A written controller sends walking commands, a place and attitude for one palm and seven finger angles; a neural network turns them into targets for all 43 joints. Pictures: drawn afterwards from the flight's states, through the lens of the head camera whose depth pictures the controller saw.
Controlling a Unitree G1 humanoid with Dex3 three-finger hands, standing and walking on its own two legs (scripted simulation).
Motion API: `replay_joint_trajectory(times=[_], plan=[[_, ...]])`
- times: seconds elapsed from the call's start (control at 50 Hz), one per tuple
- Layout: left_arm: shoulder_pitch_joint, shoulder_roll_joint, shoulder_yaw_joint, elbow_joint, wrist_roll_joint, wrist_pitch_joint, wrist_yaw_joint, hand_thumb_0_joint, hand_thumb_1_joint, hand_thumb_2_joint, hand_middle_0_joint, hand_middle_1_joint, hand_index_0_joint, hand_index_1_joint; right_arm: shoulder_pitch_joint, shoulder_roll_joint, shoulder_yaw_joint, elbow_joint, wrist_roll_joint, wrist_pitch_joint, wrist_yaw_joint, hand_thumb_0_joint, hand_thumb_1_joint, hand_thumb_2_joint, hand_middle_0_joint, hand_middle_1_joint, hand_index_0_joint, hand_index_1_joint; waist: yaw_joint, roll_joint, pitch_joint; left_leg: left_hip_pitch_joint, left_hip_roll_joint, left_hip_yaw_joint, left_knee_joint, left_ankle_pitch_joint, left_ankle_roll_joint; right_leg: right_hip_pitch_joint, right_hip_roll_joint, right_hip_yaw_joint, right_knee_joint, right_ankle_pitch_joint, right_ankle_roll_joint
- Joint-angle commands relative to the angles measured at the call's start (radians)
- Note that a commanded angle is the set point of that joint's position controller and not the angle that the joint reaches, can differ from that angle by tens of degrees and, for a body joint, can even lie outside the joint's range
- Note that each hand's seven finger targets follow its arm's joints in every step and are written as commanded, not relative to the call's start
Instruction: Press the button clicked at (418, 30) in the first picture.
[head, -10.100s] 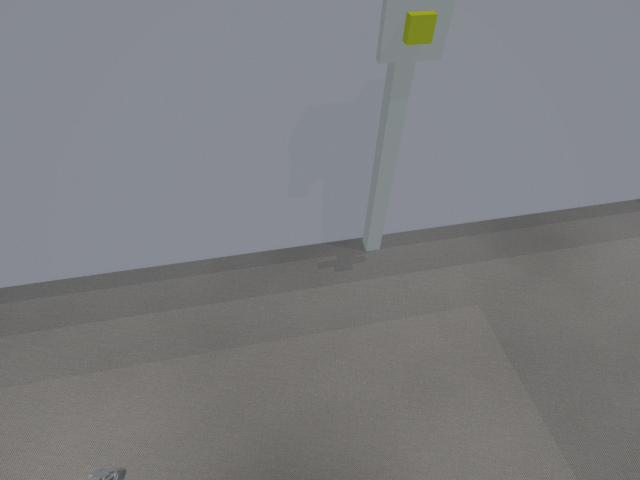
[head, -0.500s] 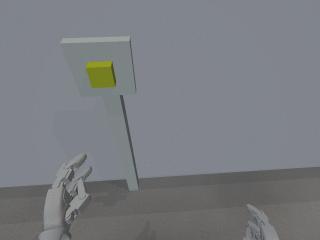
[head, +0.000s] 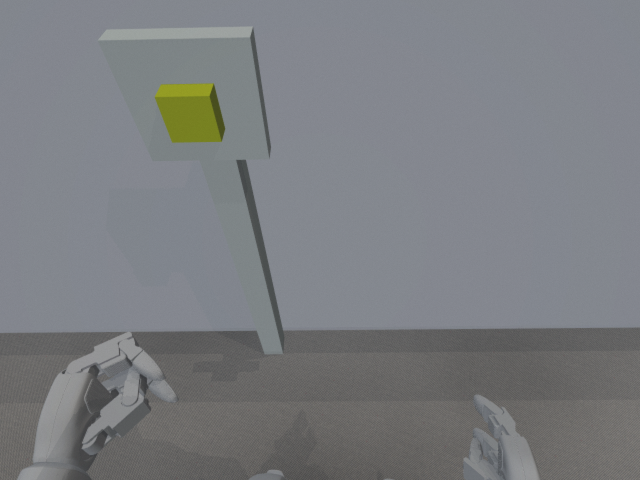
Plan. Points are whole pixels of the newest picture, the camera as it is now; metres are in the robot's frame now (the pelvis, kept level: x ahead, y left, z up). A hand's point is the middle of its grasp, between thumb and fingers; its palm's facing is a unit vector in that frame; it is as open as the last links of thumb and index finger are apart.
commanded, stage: raise the hand and make a fist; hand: left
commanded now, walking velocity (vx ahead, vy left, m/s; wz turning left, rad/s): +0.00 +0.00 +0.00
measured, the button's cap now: (192, 112) +0.53 +0.21 +0.19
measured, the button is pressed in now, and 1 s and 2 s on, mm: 0 0 0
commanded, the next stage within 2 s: aim a knuckle at the button in 1.24 s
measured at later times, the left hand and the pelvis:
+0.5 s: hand (89, 346) +0.22 +0.24 +0.13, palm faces +0.11 -0.99 -0.05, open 3.1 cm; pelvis +0.01 +0.04 +0.03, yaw -1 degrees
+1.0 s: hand (61, 291) +0.25 +0.25 +0.18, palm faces +0.10 -0.99 -0.05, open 3.1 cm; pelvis +0.01 +0.04 +0.05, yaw -1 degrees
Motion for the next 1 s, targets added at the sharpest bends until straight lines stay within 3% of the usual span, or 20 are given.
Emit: replay_joint_trajectory(times=[0.0,0.06,0.1,0.14,0.2,0.24,0.26,0.34,0.46,0.48,0.54,0.58,0.62,0.68,0.72,0.82,0.84,0.9,0.92,0.98], plan=[[0.016,0.125,0.121,-0.211,-0.025,-0.075,0.061,0.000,0.900,0.900,-1.273,-1.470,-1.273,-1.470,-0.094,-0.125,-0.058,-0.179,0.003,-0.076,-0.012,0.000,-0.900,-0.900,0.200,0.300,0.200,0.300,0.012,-0.119,-0.109,0.024,-0.012,-0.021,-0.141,0.225,0.034,0.253,-0.072,0.210,-0.257,0.254,0.107],[0.015,0.114,0.093,-0.229,-0.011,-0.107,0.074,0.000,0.900,0.900,-1.300,-1.500,-1.300,-1.500,-0.078,-0.135,-0.061,-0.173,0.003,-0.096,-0.006,0.000,-0.900,-0.900,0.200,0.300,0.200,0.300,0.010,-0.067,-0.104,0.073,-0.014,-0.009,-0.173,0.227,0.038,0.230,-0.059,0.178,-0.265,0.203,0.091],[0.006,0.117,0.078,-0.224,-0.006,-0.105,0.069,0.000,0.900,0.900,-1.300,-1.500,-1.300,-1.500,-0.080,-0.146,-0.060,-0.176,0.005,-0.103,-0.006,0.000,-0.900,-0.900,0.200,0.300,0.200,0.300,0.008,-0.093,-0.084,0.081,-0.015,-0.010,-0.190,0.214,0.040,0.222,-0.053,0.169,-0.277,0.157,0.084],[-0.011,0.117,0.063,-0.253,-0.001,-0.100,0.071,0.000,0.900,0.900,-1.300,-1.500,-1.300,-1.500,-0.074,-0.152,-0.059,-0.175,0.007,-0.115,-0.006,0.000,-0.900,-0.900,0.200,0.300,0.200,0.300,0.005,-0.022,-0.084,0.123,-0.016,-0.004,-0.210,0.208,0.042,0.203,-0.044,0.149,-0.285,0.121,0.071],[-0.027,0.131,0.075,-0.268,0.005,-0.077,0.093,0.000,0.900,0.900,-1.300,-1.500,-1.300,-1.500,-0.071,-0.157,-0.056,-0.172,0.007,-0.123,-0.008,0.000,-0.900,-0.900,0.200,0.300,0.200,0.300,0.007,-0.051,-0.074,0.150,-0.012,-0.011,-0.242,0.213,0.043,0.211,-0.032,0.115,-0.286,0.124,0.063],[-0.058,0.133,0.071,-0.314,0.011,-0.068,0.109,0.000,0.900,0.900,-1.300,-1.500,-1.300,-1.500,-0.069,-0.158,-0.052,-0.174,0.007,-0.130,-0.006,0.000,-0.900,-0.900,0.200,0.300,0.200,0.300,0.010,0.013,-0.082,0.191,-0.010,-0.014,-0.264,0.231,0.040,0.213,-0.024,0.089,-0.273,0.162,0.055],[-0.064,0.139,0.076,-0.325,0.016,-0.062,0.119,0.000,0.900,0.900,-1.300,-1.500,-1.300,-1.500,-0.065,-0.157,-0.050,-0.172,0.006,-0.134,-0.005,0.000,-0.900,-0.900,0.200,0.300,0.200,0.300,0.011,0.015,-0.095,0.210,-0.007,-0.019,-0.273,0.249,0.037,0.222,-0.021,0.073,-0.263,0.187,0.052],[-0.090,0.126,0.065,-0.319,0.019,-0.016,0.130,0.000,0.900,0.900,-1.300,-1.500,-1.300,-1.500,-0.063,-0.159,-0.041,-0.168,0.008,-0.135,0.000,0.000,-0.900,-0.900,0.200,0.300,0.200,0.300,0.006,-0.011,-0.066,0.241,-0.001,-0.030,-0.299,0.288,0.030,0.237,-0.012,0.054,-0.270,0.245,0.050],[-0.189,0.145,0.065,-0.341,0.023,0.088,0.107,0.000,0.900,0.900,-1.300,-1.500,-1.300,-1.500,-0.067,-0.162,-0.024,-0.168,0.014,-0.131,-0.003,0.000,-0.900,-0.900,0.200,0.300,0.200,0.300,0.008,0.021,-0.053,0.306,0.005,-0.041,-0.344,0.330,0.020,0.274,-0.008,0.047,-0.304,0.290,0.047],[-0.202,0.156,0.075,-0.332,0.024,0.103,0.107,0.000,0.900,0.900,-1.300,-1.500,-1.300,-1.500,-0.070,-0.163,-0.021,-0.162,0.012,-0.129,-0.004,0.000,-0.900,-0.900,0.200,0.300,0.200,0.300,0.009,-0.011,-0.044,0.307,0.006,-0.045,-0.350,0.339,0.022,0.294,-0.005,0.047,-0.311,0.297,0.045],[-0.263,0.158,0.075,-0.362,0.031,0.137,0.105,0.000,0.900,0.900,-1.300,-1.500,-1.300,-1.500,-0.075,-0.159,-0.011,-0.159,0.014,-0.132,-0.004,0.000,-0.900,-0.900,0.200,0.300,0.200,0.300,0.015,0.041,-0.055,0.356,0.009,-0.052,-0.377,0.374,0.009,0.304,-0.006,0.042,-0.324,0.309,0.042],[-0.298,0.167,0.081,-0.353,0.028,0.161,0.103,0.000,0.900,0.900,-1.300,-1.500,-1.300,-1.500,-0.081,-0.160,-0.006,-0.151,0.012,-0.133,-0.007,0.000,-0.900,-0.900,0.200,0.300,0.200,0.300,0.012,0.007,-0.036,0.364,0.010,-0.057,-0.392,0.368,0.009,0.318,-0.002,0.039,-0.341,0.306,0.042],[-0.332,0.175,0.093,-0.354,0.027,0.183,0.100,0.000,0.900,0.900,-1.300,-1.500,-1.300,-1.500,-0.085,-0.159,-0.003,-0.146,0.014,-0.133,-0.008,0.000,-0.900,-0.900,0.200,0.300,0.200,0.300,0.021,0.038,-0.051,0.390,0.010,-0.057,-0.408,0.385,0.004,0.331,-0.005,0.039,-0.351,0.317,0.041],[-0.362,0.191,0.110,-0.326,0.023,0.221,0.092,0.000,0.900,0.900,-1.300,-1.500,-1.300,-1.500,-0.096,-0.161,0.000,-0.139,0.014,-0.132,-0.012,0.000,-0.900,-0.900,0.200,0.300,0.200,0.300,0.027,-0.011,-0.044,0.398,0.009,-0.058,-0.425,0.395,0.005,0.363,-0.004,0.039,-0.372,0.330,0.040],[-0.405,0.200,0.122,-0.333,0.017,0.242,0.085,0.000,0.900,0.900,-1.300,-1.500,-1.300,-1.500,-0.107,-0.159,0.001,-0.137,0.017,-0.131,-0.013,0.000,-0.900,-0.900,0.200,0.300,0.200,0.300,0.032,0.026,-0.060,0.421,0.004,-0.052,-0.436,0.407,0.002,0.378,-0.008,0.042,-0.383,0.341,0.040],[-0.480,0.221,0.139,-0.320,0.010,0.291,0.080,0.000,0.900,0.900,-1.300,-1.500,-1.300,-1.500,-0.127,-0.160,0.004,-0.127,0.022,-0.131,-0.019,0.000,-0.900,-0.900,0.200,0.300,0.200,0.300,0.035,0.016,-0.050,0.447,0.003,-0.052,-0.463,0.398,0.005,0.399,-0.010,0.043,-0.414,0.336,0.040],[-0.459,0.205,0.133,-0.305,0.010,0.301,0.079,0.000,0.900,0.900,-1.300,-1.500,-1.300,-1.500,-0.128,-0.158,0.004,-0.126,0.023,-0.131,-0.019,0.000,-0.900,-0.900,0.200,0.300,0.200,0.300,0.037,0.025,-0.045,0.454,0.003,-0.053,-0.466,0.411,0.001,0.399,-0.009,0.041,-0.414,0.343,0.039],[-0.407,0.183,0.127,-0.267,0.005,0.328,0.073,0.000,0.900,0.900,-1.300,-1.500,-1.300,-1.500,-0.132,-0.161,0.001,-0.127,0.024,-0.127,-0.015,0.000,-0.900,-0.900,0.200,0.300,0.200,0.300,0.040,-0.032,-0.020,0.434,-0.001,-0.039,-0.470,0.402,0.009,0.413,-0.009,0.044,-0.428,0.357,0.043],[-0.418,0.187,0.126,-0.290,0.006,0.329,0.075,0.000,0.900,0.900,-1.300,-1.500,-1.300,-1.500,-0.135,-0.161,-0.001,-0.130,0.025,-0.124,-0.014,0.000,-0.900,-0.900,0.200,0.300,0.200,0.300,0.041,-0.004,-0.024,0.440,-0.004,-0.037,-0.472,0.388,0.009,0.409,-0.011,0.048,-0.433,0.345,0.044],[-0.433,0.213,0.148,-0.323,0.013,0.323,0.093,0.000,0.900,0.900,-1.300,-1.500,-1.300,-1.500,-0.137,-0.162,-0.002,-0.132,0.018,-0.122,-0.013,0.000,-0.900,-0.900,0.200,0.300,0.200,0.300,0.041,-0.034,-0.032,0.438,-0.004,-0.035,-0.475,0.370,0.017,0.422,-0.009,0.055,-0.441,0.328,0.044]])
